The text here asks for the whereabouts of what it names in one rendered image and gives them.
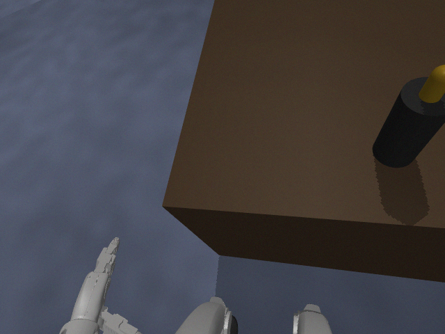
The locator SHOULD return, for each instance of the left robot arm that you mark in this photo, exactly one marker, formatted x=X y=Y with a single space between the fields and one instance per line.
x=80 y=326

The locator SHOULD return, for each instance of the left robot hand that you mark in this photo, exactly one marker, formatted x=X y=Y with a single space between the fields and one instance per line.
x=91 y=299

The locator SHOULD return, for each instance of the bottle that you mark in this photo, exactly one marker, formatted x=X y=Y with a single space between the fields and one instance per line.
x=416 y=116

